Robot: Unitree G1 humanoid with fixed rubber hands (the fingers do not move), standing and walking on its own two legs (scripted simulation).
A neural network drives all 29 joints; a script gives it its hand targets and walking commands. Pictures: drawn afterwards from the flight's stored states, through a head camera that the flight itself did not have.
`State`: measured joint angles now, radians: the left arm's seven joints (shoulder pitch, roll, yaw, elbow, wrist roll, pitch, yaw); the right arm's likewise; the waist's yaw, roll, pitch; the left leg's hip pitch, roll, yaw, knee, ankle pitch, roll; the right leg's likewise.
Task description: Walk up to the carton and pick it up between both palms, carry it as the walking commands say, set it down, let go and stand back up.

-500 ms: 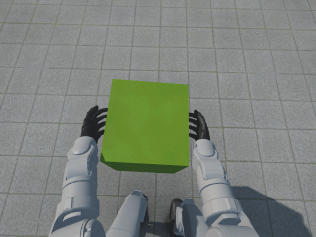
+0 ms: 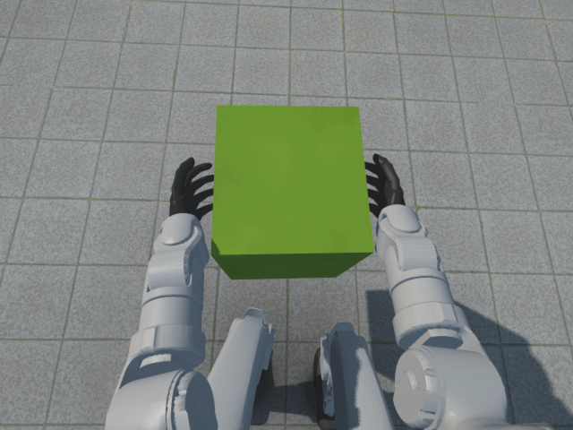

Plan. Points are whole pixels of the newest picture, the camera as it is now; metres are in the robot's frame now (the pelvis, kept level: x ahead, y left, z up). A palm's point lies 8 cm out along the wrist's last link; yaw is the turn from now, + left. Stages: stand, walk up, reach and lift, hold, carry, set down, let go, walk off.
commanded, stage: set down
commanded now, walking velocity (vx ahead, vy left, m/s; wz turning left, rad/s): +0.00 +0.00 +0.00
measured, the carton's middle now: (286, 205) +0.44 +0.06 -0.14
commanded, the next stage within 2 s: none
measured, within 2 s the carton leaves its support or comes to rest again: neither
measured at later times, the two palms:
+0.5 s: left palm (194, 221) +0.39 +0.21 -0.15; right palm (366, 215) +0.45 -0.08 -0.16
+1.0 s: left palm (198, 222) +0.42 +0.23 -0.25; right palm (345, 218) +0.47 -0.06 -0.25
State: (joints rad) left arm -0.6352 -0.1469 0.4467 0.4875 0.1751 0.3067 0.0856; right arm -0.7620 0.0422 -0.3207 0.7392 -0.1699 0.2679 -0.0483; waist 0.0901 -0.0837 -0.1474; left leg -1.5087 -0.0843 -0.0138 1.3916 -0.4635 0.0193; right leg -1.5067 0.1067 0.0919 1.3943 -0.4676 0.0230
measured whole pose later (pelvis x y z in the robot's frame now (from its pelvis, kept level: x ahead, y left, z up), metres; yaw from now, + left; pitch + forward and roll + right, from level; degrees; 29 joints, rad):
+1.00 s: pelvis -0.05 -0.02 -0.14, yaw +0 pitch +35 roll +0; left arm -1.11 0.09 0.53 0.63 0.13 0.32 -0.01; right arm -1.22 -0.01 -0.31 0.77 -0.12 0.31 -0.19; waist 0.12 -0.07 0.20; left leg -1.97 -0.08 -0.03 1.85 -0.50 -0.03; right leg -1.98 0.14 0.02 1.85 -0.49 0.01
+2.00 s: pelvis -0.05 -0.01 -0.24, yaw -1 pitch +28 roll +1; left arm -1.37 0.22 0.39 0.81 -0.03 0.26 0.08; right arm -1.51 -0.20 -0.13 0.97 0.06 0.27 -0.22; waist 0.14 -0.05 0.52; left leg -2.13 -0.07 0.02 2.22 -0.58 -0.01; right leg -2.15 0.17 0.02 2.22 -0.57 0.05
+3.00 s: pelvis -0.03 -0.02 -0.24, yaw +0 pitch +34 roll +2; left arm -1.28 0.24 0.39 0.94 0.02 0.19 -0.04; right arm -1.40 -0.15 -0.20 1.07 -0.01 0.15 -0.18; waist 0.13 -0.08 0.35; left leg -2.20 -0.07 0.01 2.23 -0.62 -0.03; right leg -2.23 0.16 0.01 2.24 -0.60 0.02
